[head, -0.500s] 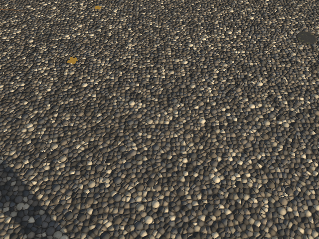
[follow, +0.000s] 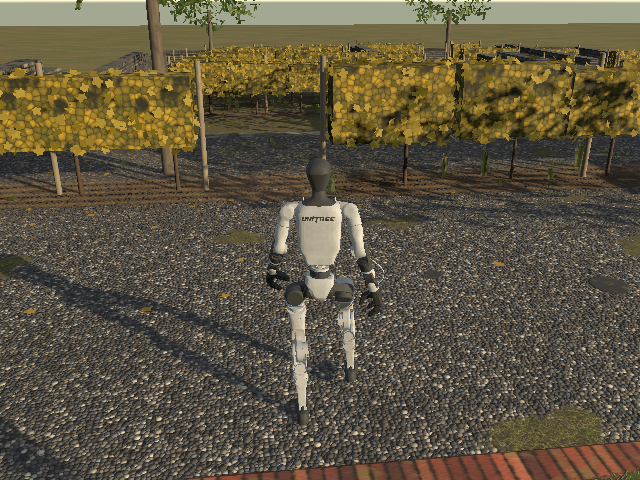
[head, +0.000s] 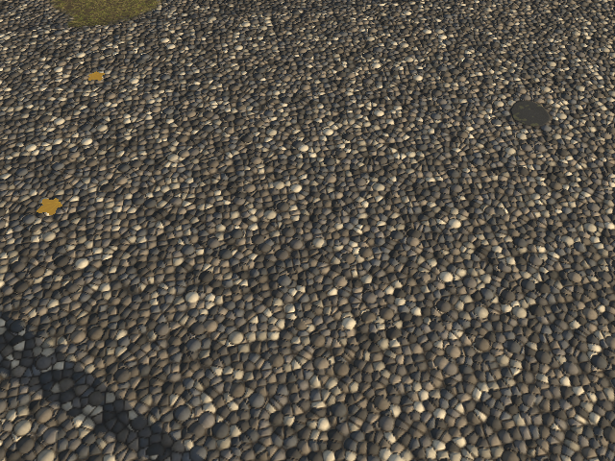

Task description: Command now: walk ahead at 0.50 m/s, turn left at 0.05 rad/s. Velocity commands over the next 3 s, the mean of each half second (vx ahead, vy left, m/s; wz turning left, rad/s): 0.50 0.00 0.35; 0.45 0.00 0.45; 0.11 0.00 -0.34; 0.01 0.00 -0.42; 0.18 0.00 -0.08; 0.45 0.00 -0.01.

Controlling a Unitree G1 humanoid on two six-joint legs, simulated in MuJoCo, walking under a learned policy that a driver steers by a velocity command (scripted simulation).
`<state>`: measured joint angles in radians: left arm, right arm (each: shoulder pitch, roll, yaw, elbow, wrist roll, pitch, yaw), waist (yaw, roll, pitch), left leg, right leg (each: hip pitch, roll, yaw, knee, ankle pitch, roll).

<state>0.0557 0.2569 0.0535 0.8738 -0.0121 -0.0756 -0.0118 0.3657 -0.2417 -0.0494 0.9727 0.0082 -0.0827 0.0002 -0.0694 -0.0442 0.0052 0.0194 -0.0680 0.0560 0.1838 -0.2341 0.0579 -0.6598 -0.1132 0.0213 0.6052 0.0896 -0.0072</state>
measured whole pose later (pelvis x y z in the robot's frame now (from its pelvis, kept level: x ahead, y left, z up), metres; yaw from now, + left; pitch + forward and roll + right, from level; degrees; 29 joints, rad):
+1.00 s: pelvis +0.53 +0.10 +0.00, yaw +27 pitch +1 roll +0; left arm 0.04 0.29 0.07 0.83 0.00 -0.10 -0.01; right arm 0.28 -0.24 -0.07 0.81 0.00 -0.05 -0.01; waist -0.04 -0.05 0.05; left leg -0.10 -0.10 -0.05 0.30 -0.21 0.09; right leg -0.66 -0.10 0.04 0.68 0.06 0.03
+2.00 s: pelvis +0.69 +0.17 -0.01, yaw -1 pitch +2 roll +0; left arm 0.14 0.27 0.05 0.67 0.00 0.05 0.00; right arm 0.21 -0.29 -0.06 0.77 -0.01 0.00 -0.02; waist -0.04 0.03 0.03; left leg -0.31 0.09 0.05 0.62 -0.40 -0.04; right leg -0.26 0.02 0.01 0.50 -0.27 -0.02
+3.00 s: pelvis +0.97 +0.08 +0.00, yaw -2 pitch +1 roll -1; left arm 0.38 0.25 0.05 0.87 0.00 -0.08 -0.01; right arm 0.12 -0.29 -0.06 0.76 0.01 -0.07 0.01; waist 0.07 0.05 0.01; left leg -0.70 0.13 -0.04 0.78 0.03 -0.01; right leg -0.02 0.08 -0.05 0.20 -0.21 -0.07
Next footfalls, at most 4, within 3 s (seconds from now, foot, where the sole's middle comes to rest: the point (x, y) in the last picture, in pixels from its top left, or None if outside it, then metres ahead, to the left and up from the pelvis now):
0.14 right None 0.27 -0.14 -0.78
0.66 left None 0.50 0.16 -0.78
1.14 right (248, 332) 0.81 0.11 -0.78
1.56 left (157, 372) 0.72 0.32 -0.78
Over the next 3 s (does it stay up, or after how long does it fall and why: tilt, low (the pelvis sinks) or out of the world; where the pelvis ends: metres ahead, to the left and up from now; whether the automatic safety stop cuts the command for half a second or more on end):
stays up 0.97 0.08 0.00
